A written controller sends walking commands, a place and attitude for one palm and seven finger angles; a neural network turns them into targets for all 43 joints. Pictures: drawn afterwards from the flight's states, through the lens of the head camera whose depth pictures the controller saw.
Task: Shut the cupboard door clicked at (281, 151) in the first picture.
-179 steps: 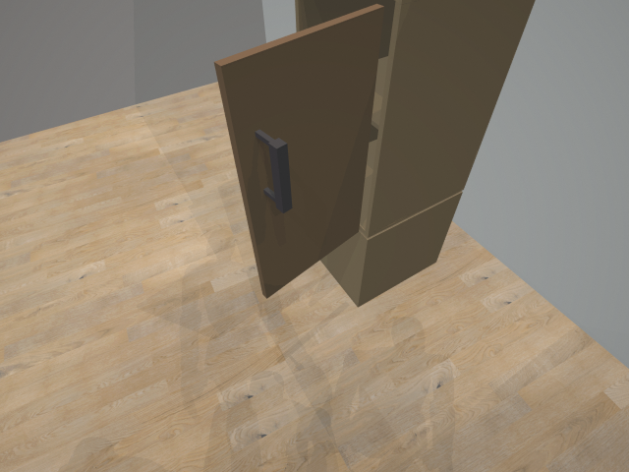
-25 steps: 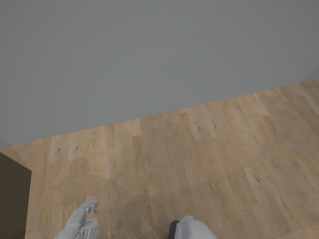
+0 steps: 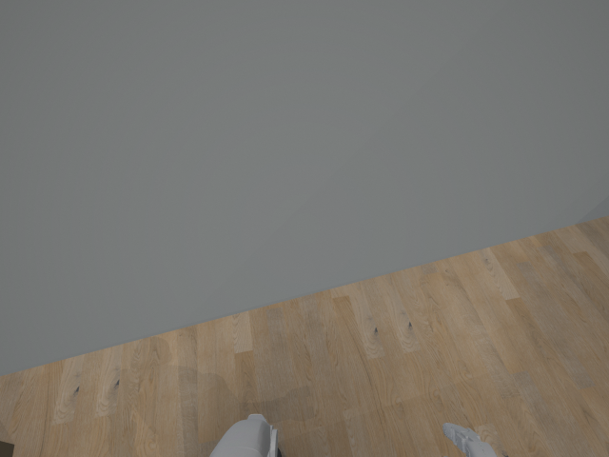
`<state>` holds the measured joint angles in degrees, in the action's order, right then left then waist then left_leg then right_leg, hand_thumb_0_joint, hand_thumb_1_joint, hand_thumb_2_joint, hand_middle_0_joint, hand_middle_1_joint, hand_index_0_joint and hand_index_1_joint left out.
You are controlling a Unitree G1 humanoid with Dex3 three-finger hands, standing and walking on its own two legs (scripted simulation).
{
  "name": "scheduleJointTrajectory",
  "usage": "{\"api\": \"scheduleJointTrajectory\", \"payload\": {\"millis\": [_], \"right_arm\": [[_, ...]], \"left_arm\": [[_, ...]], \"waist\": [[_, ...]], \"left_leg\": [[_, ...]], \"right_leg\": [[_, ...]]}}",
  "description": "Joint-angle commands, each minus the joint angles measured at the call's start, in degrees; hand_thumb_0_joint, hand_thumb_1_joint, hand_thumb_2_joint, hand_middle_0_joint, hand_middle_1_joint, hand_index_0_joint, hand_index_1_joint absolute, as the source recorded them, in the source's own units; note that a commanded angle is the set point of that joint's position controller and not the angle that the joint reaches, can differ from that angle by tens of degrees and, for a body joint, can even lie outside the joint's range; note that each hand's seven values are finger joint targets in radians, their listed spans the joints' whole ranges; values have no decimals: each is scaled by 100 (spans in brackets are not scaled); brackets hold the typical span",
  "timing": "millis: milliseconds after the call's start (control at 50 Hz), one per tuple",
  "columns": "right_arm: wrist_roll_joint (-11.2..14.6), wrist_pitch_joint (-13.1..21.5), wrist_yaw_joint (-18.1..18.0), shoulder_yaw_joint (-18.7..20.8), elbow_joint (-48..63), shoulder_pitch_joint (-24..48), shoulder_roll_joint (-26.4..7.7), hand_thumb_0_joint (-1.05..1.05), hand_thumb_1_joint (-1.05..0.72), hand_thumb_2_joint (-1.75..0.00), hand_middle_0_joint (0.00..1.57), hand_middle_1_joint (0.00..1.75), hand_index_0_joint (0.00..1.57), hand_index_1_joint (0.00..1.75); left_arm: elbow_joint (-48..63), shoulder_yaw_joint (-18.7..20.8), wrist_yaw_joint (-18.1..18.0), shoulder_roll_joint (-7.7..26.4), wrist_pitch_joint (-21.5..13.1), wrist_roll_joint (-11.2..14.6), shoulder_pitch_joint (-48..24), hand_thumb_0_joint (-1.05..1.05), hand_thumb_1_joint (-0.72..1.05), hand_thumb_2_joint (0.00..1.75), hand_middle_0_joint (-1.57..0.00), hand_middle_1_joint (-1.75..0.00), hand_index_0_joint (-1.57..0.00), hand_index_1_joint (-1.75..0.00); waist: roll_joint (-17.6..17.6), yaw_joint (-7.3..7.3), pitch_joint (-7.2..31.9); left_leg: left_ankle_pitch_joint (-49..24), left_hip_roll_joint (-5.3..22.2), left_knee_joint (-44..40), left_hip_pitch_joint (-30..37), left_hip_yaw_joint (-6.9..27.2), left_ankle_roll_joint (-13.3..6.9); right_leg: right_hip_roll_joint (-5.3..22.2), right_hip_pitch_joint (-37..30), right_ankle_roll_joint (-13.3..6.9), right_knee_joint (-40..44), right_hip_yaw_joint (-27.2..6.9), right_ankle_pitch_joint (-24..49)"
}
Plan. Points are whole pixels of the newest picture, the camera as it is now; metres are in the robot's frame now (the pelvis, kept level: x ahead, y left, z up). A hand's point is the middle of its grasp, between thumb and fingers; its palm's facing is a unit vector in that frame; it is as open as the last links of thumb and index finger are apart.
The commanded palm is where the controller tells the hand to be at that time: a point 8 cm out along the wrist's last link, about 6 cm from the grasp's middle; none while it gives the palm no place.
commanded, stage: walk to a spot facing it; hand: left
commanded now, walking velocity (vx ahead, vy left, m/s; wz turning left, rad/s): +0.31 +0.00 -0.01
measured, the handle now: out of the picture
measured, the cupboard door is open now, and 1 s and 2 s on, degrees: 100 100 100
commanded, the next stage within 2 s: turn to face it in 0.06 s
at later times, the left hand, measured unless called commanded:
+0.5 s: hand (206, 325) +0.33 +0.23 -0.16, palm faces +0.11 -0.97 -0.20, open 7.3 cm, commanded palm none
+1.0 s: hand (216, 335) +0.32 +0.20 -0.16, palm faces +0.46 -0.85 -0.26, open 7.2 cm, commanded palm none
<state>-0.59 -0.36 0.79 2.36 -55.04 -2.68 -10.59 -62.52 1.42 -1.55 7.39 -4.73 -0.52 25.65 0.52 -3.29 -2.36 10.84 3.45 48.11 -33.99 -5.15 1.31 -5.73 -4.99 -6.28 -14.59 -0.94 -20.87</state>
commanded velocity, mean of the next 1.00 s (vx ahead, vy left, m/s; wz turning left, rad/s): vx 0.03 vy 0.00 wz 0.50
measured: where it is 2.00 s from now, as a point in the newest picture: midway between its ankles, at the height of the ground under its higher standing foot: (339, 397)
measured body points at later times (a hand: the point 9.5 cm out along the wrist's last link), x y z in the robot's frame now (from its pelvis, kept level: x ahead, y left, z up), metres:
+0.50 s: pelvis +0.23 +0.02 +0.01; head +0.28 +0.05 +0.46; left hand +0.33 +0.28 -0.14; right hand +0.15 -0.20 -0.13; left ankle +0.15 +0.08 -0.73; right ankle +0.30 -0.12 -0.67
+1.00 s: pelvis +0.33 -0.01 +0.00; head +0.38 +0.00 +0.45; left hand +0.29 +0.25 -0.14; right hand +0.56 -0.21 -0.13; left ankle +0.30 +0.13 -0.69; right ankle +0.32 -0.09 -0.73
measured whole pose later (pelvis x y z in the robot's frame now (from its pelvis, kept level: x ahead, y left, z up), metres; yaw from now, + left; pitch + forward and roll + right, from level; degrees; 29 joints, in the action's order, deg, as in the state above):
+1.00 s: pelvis +0.33 -0.01 +0.00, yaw +27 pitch +1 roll +1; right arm -0.8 -4.3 0.8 4.8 -52.5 -4.6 -15.9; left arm -52.4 2.7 -1.9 11.5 -0.8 -1.0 10.7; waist -0.7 0.8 -5.7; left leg 20.7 4.3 52.0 -28.1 -4.6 3.5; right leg 5.6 9.6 -2.4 -30.4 18.2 -21.0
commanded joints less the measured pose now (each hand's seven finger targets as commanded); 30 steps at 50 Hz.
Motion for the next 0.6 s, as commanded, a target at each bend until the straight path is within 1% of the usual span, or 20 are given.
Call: {"api": "scheduleJointTrajectory", "payload": {"millis": [0,20,40,60,80,100,120,140,160,200,220,280,320,360,420,480,520,540,560,580], "right_arm": [[-21,257,-8,28,291,53,-259,0,-90,-90,20,30,20,30],[-32,286,-56,43,132,-457,-308,0,-90,-90,20,30,20,30],[-53,307,-114,76,-121,-1213,-463,0,-90,-90,20,30,20,30],[-109,323,-164,163,-352,-2116,-767,0,-90,-90,20,30,20,30],[-240,367,-215,289,-458,-2742,-1317,0,-90,-90,20,30,20,30],[-89,289,-218,249,-365,-2655,-1326,0,-90,-90,20,30,20,30],[-49,290,-228,206,-252,-2053,-1160,0,-90,-90,20,30,20,30],[-48,373,-254,95,-236,-1706,-715,0,-90,-90,20,30,20,30],[-59,449,-275,-17,-247,-1640,-447,0,-90,-90,20,30,20,30],[-31,564,-306,-91,-435,-1756,-244,0,-90,-90,20,30,20,30],[-21,581,-313,-97,-486,-1808,-295,0,-90,-90,20,30,20,30],[18,529,-327,-49,-578,-2066,-442,0,-90,-90,20,30,20,30],[25,447,-331,-15,-608,-2200,-558,0,-90,-90,20,30,20,30],[3,361,-333,-11,-652,-2340,-549,0,-90,-90,20,30,20,30],[-36,270,-335,7,-686,-2554,-573,0,-90,-90,20,30,20,30],[-75,187,-346,56,-684,-2733,-648,0,-90,-90,20,30,20,30],[-63,140,-356,106,-644,-2683,-708,0,-90,-90,20,30,20,30],[-44,124,-367,135,-593,-2624,-756,0,-90,-90,20,30,20,30],[11,121,-364,168,-550,-2517,-791,0,-90,-90,20,30,20,30],[89,136,-343,199,-462,-2389,-797,0,-90,-90,20,30,20,30]], "left_arm": [[-40,174,-71,953,-118,-51,462,0,90,90,-20,-30,-20,-30],[-36,188,-72,1017,-135,-47,379,0,90,90,-20,-30,-20,-30],[-33,192,-67,1064,-137,-22,231,0,90,90,-20,-30,-20,-30],[38,192,-41,982,-141,33,81,0,90,90,-20,-30,-20,-30],[164,126,22,601,-134,143,373,0,90,90,-20,-30,-20,-30],[302,91,6,624,-119,127,231,0,90,90,-20,-30,-20,-30],[312,146,-16,637,-34,34,-60,0,90,90,-20,-30,-20,-30],[323,171,33,540,25,-54,-387,0,90,90,-20,-30,-20,-30],[281,178,90,376,98,-97,-328,0,90,90,-20,-30,-20,-30],[162,132,130,149,227,-116,-121,0,90,90,-20,-30,-20,-30],[170,122,125,80,273,-112,-23,0,90,90,-20,-30,-20,-30],[258,130,73,150,379,-105,-243,0,90,90,-20,-30,-20,-30],[419,188,59,295,430,-77,-626,0,90,90,-20,-30,-20,-30],[559,213,51,399,475,-49,-1063,0,90,90,-20,-30,-20,-30],[862,194,64,501,465,-16,-1775,0,90,90,-20,-30,-20,-30],[1132,164,60,580,431,22,-2333,0,90,90,-20,-30,-20,-30],[1229,159,43,664,402,39,-2358,0,90,90,-20,-30,-20,-30],[1256,166,35,711,374,47,-2238,0,90,90,-20,-30,-20,-30],[1224,185,24,815,337,48,-1936,0,90,90,-20,-30,-20,-30],[1095,239,-12,994,293,47,-1424,0,90,90,-20,-30,-20,-30]], "waist": [[-639,321,-158],[-709,589,17],[-644,951,332],[-454,1343,796],[887,1322,1690],[777,1080,1621],[295,829,572],[174,639,-182],[212,428,-429],[276,194,-248],[327,133,13],[479,136,312],[551,186,370],[822,264,268],[882,432,122],[871,599,108],[786,562,176],[799,478,297],[728,308,501],[461,65,861]], "left_leg": [[421,-599,-889,560,-558,-293],[255,-739,-1178,1179,-605,-418],[-189,-707,-1545,2252,-481,-566],[-848,-32,-1639,3812,267,-850],[-1854,1934,-1837,5098,2782,-1751],[-1846,2503,-2704,4534,3686,-2063],[-932,2439,-3156,3472,3306,-1955],[-1047,2016,-3357,2485,2717,-1521],[-1618,1667,-3436,2017,2095,-1249],[-3360,1146,-3264,1928,1007,-882],[-3874,1022,-3182,2039,746,-928],[-5419,745,-2887,2463,621,-608],[-5806,668,-2722,2614,679,-345],[-5744,632,-2628,2726,814,-267],[-5685,660,-2489,2949,1109,-369],[-5558,774,-2278,3116,1487,-545],[-5578,777,-2085,3129,1695,-551],[-5725,745,-1865,3156,1757,-482],[-5676,652,-1491,3052,1720,-333],[-5093,502,-886,2432,1661,-126]], "right_leg": [[1654,-181,184,-862,-565,7722],[1577,-32,246,-1299,-404,8048],[1487,483,359,-2108,-308,7702],[1305,1660,415,-3356,-238,6059],[492,3102,549,-5814,149,1489],[338,3403,348,-6969,-207,-848],[678,3802,349,-7157,-382,-622],[825,3944,424,-6983,-342,-67],[936,3799,507,-6699,-283,238],[1023,3411,668,-6001,-84,517],[993,3303,728,-5633,28,472],[870,3386,844,-5020,280,811],[795,3524,900,-4828,367,1039],[754,3683,931,-4592,383,1067],[695,3844,937,-4067,422,981],[637,3596,876,-3238,431,629],[567,3181,812,-2641,398,560],[535,2825,774,-2188,397,607],[542,2194,726,-1571,375,1117],[862,947,561,-1146,186,2481]]}}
